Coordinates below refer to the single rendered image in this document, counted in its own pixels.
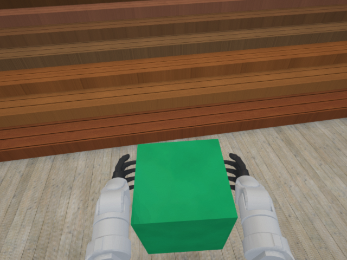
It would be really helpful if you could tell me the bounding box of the right robot hand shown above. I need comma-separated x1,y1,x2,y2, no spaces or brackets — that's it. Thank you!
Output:
224,153,250,191

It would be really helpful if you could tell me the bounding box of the robot left forearm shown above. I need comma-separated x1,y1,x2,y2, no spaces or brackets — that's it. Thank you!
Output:
85,178,131,260

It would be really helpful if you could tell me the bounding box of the left robot hand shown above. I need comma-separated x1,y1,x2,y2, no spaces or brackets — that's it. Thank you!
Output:
112,154,136,190

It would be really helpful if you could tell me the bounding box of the carton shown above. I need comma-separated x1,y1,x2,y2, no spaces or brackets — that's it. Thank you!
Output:
131,139,238,254

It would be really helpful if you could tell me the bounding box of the robot right forearm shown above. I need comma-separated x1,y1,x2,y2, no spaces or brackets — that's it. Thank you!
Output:
235,175,295,260

